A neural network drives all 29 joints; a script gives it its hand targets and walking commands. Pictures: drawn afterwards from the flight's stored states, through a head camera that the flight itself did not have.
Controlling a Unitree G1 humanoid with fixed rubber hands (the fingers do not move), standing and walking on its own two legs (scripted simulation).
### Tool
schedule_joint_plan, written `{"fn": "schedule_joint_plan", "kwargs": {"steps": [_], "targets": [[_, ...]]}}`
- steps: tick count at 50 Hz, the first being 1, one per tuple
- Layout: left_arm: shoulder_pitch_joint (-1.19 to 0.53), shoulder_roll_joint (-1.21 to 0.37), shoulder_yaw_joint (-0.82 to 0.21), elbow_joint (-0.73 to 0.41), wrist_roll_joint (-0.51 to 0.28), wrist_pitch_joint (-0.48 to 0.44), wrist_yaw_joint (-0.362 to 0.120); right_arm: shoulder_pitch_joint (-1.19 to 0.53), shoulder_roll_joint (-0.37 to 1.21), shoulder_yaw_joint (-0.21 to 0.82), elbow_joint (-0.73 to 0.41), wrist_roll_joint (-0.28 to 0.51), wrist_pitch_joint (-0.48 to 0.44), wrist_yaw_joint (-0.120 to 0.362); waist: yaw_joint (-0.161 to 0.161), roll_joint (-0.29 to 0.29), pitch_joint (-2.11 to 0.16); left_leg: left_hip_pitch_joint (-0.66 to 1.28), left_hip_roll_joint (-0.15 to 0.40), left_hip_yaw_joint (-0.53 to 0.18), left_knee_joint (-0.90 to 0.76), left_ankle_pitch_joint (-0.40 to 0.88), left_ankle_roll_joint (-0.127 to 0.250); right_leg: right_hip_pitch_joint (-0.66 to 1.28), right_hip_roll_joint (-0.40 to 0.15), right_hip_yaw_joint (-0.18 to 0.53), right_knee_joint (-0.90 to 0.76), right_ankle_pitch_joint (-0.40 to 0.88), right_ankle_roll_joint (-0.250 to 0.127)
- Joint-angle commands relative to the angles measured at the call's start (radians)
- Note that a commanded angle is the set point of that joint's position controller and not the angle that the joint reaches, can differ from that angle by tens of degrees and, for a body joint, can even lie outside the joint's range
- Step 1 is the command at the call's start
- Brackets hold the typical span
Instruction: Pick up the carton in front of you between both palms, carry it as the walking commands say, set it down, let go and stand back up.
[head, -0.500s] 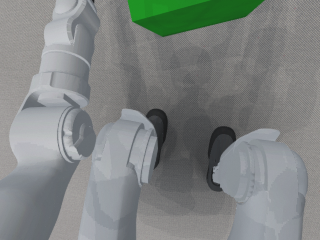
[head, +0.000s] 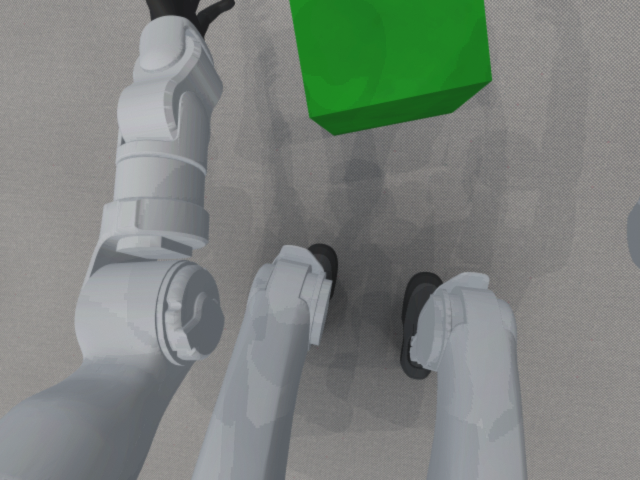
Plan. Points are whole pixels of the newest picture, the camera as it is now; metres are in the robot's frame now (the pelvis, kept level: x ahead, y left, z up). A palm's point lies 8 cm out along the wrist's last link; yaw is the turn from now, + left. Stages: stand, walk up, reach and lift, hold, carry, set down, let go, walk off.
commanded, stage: set down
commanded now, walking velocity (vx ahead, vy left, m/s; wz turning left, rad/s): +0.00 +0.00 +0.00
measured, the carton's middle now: (383, 44) +0.59 +0.02 -0.36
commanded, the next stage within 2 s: let go in 0.46 s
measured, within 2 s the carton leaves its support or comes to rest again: neither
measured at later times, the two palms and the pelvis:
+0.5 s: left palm out of the picture +0.52 +0.20 +0.04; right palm out of the picture +0.62 -0.19 +0.04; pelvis +0.03 -0.01 +0.14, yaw -2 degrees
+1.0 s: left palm out of the picture +0.40 +0.23 +0.15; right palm out of the picture +0.45 -0.20 +0.13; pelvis +0.07 +0.02 +0.24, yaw -5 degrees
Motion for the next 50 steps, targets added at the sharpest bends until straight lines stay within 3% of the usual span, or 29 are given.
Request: {"fn": "schedule_joint_plan", "kwargs": {"steps": [1, 7, 22, 26, 30, 35, 38, 42, 46, 50], "targets": [[-0.187, 0.122, 0.012, -0.146, 0.007, -0.005, -0.007, -0.326, -0.083, -0.014, -0.147, -0.007, -0.001, 0.004, 0.059, -0.263, -1.257, 0.581, -0.031, 0.068, -0.17, 0.364, -0.042, 0.767, 0.02, 0.02, -0.215, 0.36, 0.006], [-0.127, 0.117, 0.017, -0.178, 0.015, 0.009, -0.028, -0.273, -0.065, -0.044, -0.189, -0.034, 0.018, 0.004, 0.055, -0.28, -1.291, 0.602, -0.032, 0.074, -0.283, 0.403, -0.043, 0.911, 0.023, 0.032, -0.325, 0.456, 0.016], [-0.011, 0.076, 0.041, -0.195, 0.082, -0.008, -0.07, -0.146, -0.007, -0.151, -0.172, -0.106, -0.004, 0.015, 0.056, -0.233, -1.2, 0.769, -0.019, 0.068, -0.605, 0.472, -0.056, 1.152, 0.022, 0.05, -0.637, 0.581, 0.032], [0.049, 0.05, 0.049, -0.192, 0.12, -0.024, -0.095, -0.063, 0.026, -0.208, -0.163, -0.156, -0.023, 0.014, 0.033, -0.206, -1.173, 0.847, -0.015, 0.064, -0.677, 0.492, -0.058, 1.196, 0.023, 0.049, -0.721, 0.613, 0.034], [0.193, 0.057, 0.036, -0.217, 0.163, -0.055, -0.137, 0.094, 0.092, -0.271, -0.235, -0.202, -0.041, -0.018, 0.009, -0.198, -1.243, 0.911, -0.016, 0.062, -0.736, 0.549, -0.05, 1.352, 0.025, 0.058, -0.781, 0.773, 0.036], [0.433, 0.117, -0.04, -0.248, 0.188, -0.111, -0.215, 0.371, 0.23, -0.306, -0.399, -0.203, -0.072, -0.112, -0.016, -0.176, -1.287, 0.955, -0.016, 0.045, -0.805, 0.577, -0.033, 1.545, 0.015, 0.09, -0.851, 0.959, 0.045], [0.541, 0.152, -0.092, -0.261, 0.188, -0.136, -0.262, 0.52, 0.292, -0.295, -0.507, -0.176, -0.094, -0.164, -0.013, -0.135, -1.212, 1.074, -0.007, 0.026, -0.854, 0.574, -0.015, 1.505, 0.015, 0.085, -0.922, 0.873, 0.056], [0.682, 0.165, -0.157, -0.252, 0.165, -0.162, -0.304, 0.695, 0.322, -0.266, -0.607, -0.148, -0.121, -0.193, -0.02, -0.09, -1.077, 1.318, 0.016, -0.003, -0.911, 0.566, 0.001, 1.371, 0.027, 0.045, -1.029, 0.621, 0.064], [0.845, 0.171, -0.217, -0.236, 0.128, -0.188, -0.323, 0.878, 0.33, -0.243, -0.641, -0.134, -0.149, -0.187, -0.036, -0.071, -0.939, 1.486, 0.032, -0.034, -0.969, 0.522, 0.0, 1.325, 0.025, 0.015, -1.1, 0.441, 0.06], [1.0, 0.172, -0.272, -0.247, 0.089, -0.217, -0.323, 1.064, 0.331, -0.231, -0.64, -0.127, -0.182, -0.169, -0.055, -0.047, -0.812, 1.605, 0.048, -0.067, -1.027, 0.506, -0.007, 1.336, 0.018, 0.005, -1.147, 0.359, 0.046]]}}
